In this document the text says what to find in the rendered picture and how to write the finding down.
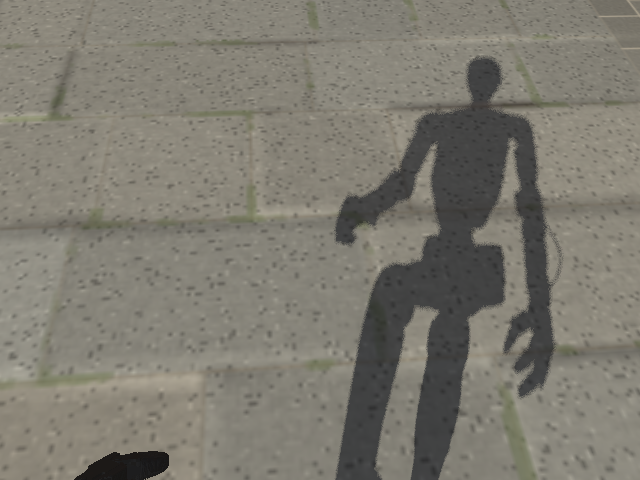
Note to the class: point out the left robot hand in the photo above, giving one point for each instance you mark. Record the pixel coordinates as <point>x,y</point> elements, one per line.
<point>133,466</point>

